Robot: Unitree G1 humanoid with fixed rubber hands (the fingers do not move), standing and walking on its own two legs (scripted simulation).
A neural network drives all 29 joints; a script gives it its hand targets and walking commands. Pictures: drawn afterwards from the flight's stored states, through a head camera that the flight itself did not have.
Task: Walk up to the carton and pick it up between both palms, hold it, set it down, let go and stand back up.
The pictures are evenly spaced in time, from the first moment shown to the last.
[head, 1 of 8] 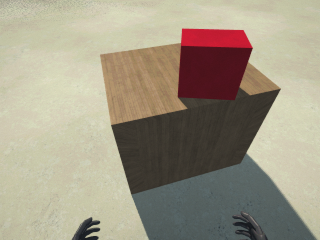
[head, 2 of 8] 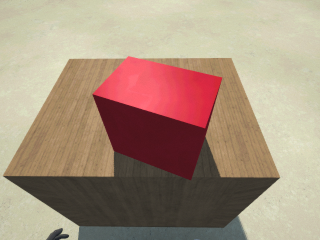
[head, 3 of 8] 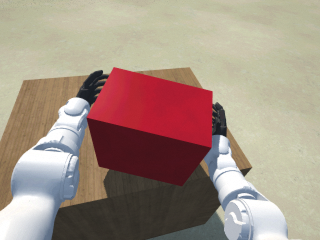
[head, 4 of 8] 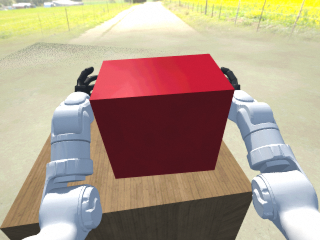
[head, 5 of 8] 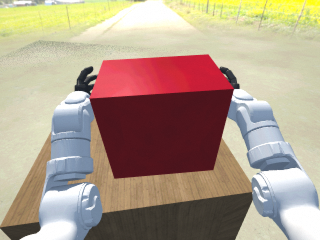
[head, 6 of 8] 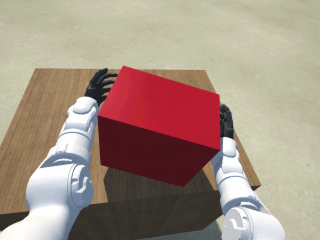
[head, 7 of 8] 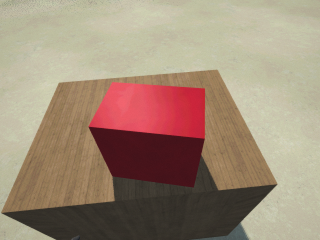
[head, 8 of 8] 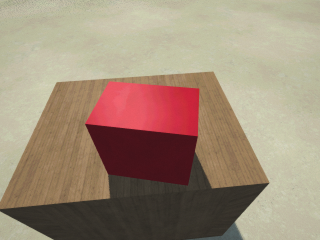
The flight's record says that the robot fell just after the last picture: no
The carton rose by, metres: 0.21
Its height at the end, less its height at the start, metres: +0.00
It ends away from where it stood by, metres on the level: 0.02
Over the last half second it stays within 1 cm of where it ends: yes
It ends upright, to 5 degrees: yes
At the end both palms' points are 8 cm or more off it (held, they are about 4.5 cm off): yes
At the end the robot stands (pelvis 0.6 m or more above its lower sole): yes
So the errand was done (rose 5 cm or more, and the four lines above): yes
